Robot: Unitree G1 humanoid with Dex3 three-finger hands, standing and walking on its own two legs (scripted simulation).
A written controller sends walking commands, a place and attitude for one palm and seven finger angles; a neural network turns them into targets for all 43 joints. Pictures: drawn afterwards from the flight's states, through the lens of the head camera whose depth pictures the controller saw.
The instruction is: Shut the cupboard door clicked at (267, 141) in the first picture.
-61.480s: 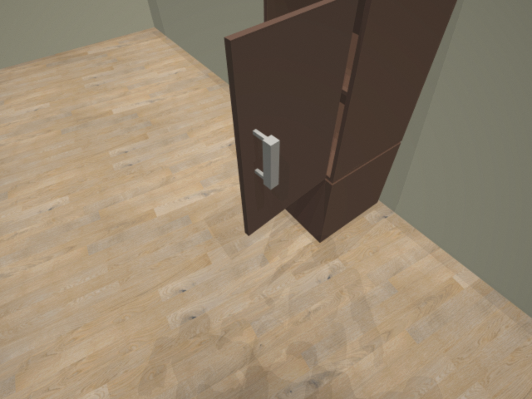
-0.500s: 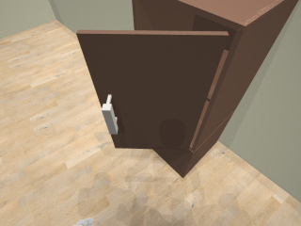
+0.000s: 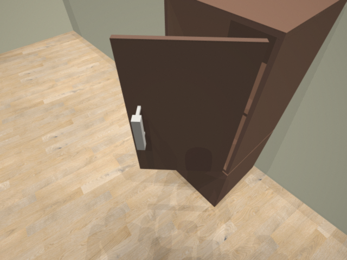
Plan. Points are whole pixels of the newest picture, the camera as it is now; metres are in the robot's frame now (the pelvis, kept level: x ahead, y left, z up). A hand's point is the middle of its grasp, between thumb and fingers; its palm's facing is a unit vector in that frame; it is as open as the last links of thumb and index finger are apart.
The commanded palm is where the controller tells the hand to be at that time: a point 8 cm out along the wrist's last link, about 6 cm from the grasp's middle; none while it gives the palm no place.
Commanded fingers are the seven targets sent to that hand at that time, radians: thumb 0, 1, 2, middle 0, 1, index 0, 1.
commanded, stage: come to a stop and stand still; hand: left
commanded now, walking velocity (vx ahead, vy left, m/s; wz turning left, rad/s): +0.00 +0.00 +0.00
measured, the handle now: (140, 128) +0.49 +0.15 -0.03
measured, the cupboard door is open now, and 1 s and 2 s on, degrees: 45 45 45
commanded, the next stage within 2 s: look again from close up in 0.14 s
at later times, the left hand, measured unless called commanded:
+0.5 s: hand out of the picture +0.00 +0.18 -0.18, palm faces +0.00 -0.98 -0.22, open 7.3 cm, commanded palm none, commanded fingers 0.00 0.90 0.90 -0.20 -0.30 -0.20 -0.30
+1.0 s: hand out of the picture +0.02 +0.18 -0.18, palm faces +0.00 -0.98 -0.19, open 7.4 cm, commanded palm none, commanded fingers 0.00 0.90 0.90 -0.20 -0.30 -0.20 -0.30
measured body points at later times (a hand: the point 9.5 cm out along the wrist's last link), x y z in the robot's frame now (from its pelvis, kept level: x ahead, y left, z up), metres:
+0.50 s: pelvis -0.01 +0.01 -0.01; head -0.01 -0.01 +0.44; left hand +0.00 +0.23 -0.16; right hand -0.04 -0.21 -0.17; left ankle +0.03 +0.10 -0.74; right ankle -0.03 -0.12 -0.74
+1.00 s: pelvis +0.01 +0.00 +0.00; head +0.03 +0.01 +0.45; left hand +0.02 +0.23 -0.16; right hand +0.05 -0.24 -0.15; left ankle +0.03 +0.10 -0.74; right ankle -0.03 -0.12 -0.74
